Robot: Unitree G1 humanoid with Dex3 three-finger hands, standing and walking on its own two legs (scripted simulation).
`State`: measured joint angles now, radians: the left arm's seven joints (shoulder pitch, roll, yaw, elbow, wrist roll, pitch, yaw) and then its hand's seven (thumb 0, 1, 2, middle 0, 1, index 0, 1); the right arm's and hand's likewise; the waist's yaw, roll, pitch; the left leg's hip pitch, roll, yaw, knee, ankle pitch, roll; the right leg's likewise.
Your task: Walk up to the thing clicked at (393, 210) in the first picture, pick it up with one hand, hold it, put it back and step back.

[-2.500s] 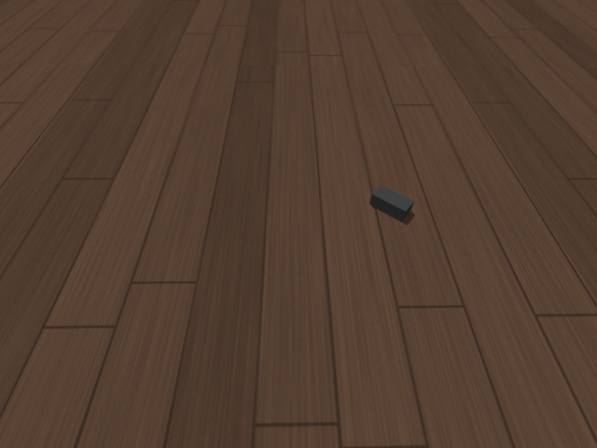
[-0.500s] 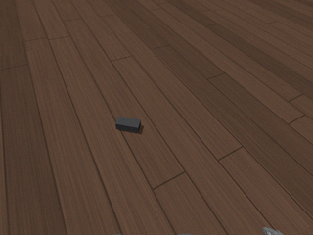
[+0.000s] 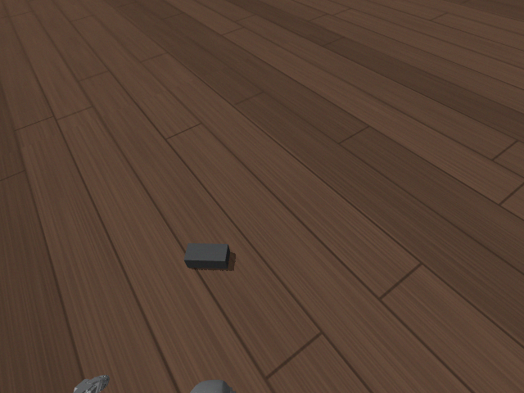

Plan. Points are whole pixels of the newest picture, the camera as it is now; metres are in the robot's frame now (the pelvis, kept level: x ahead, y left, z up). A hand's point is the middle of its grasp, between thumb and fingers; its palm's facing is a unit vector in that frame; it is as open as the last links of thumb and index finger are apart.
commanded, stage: walk up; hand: left
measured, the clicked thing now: (207, 255) +0.76 +0.32 -0.73
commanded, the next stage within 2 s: none
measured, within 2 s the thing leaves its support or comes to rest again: neither
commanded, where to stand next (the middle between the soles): +0.37 +0.10 m, yaw -3 degrees
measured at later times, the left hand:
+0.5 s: hand (81, 348) +0.23 +0.37 -0.15, palm faces -0.10 -0.93 -0.36, open 7.3 cm
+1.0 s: hand (111, 263) +0.39 +0.36 -0.12, palm faces -0.08 -0.90 -0.42, open 7.3 cm
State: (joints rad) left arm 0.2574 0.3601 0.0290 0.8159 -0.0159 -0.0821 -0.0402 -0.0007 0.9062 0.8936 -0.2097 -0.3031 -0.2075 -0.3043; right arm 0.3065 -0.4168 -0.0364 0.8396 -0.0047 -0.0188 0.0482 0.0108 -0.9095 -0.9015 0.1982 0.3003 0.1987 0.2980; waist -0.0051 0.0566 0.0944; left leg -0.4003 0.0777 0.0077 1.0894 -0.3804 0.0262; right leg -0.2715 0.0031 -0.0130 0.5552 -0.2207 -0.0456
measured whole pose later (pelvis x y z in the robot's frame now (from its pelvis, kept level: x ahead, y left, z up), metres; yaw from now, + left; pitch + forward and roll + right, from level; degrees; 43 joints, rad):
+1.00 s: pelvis +0.28 +0.10 +0.00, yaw -4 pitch -4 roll +1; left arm 0.25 0.35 0.02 0.83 0.01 -0.07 -0.01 0.00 0.90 0.89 -0.21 -0.30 -0.21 -0.30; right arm 0.31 -0.42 -0.04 0.86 0.00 0.00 0.04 0.01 -0.91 -0.90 0.20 0.30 0.20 0.30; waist 0.01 0.07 0.10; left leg -0.42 0.03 -0.06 0.96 -0.40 0.01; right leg -0.27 -0.03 -0.06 0.52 -0.19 -0.04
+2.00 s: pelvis +0.32 +0.12 +0.01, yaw -3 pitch -3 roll +0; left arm 0.08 0.35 0.01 1.13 0.00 0.00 -0.02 0.00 0.91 0.89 -0.21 -0.30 -0.20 -0.30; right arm 0.08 -0.36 -0.01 1.15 -0.01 -0.01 0.01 0.01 -0.91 -0.90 0.20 0.30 0.20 0.30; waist -0.01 0.00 0.06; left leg -0.20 0.05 0.01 0.38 -0.14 -0.04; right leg -0.10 -0.03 0.00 0.37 -0.23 0.03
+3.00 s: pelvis +0.27 +0.08 -0.01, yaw -3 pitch +0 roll +1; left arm 0.09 0.40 0.08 0.97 0.01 0.08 -0.02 0.00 0.91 0.89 -0.21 -0.30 -0.20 -0.30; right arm 0.01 -0.39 -0.06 0.98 -0.02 0.05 -0.01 0.01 -0.91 -0.90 0.20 0.30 0.20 0.30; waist 0.02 0.00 0.15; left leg -0.41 0.08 -0.02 0.57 -0.15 -0.05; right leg -0.27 0.00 -0.02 0.71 -0.42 -0.04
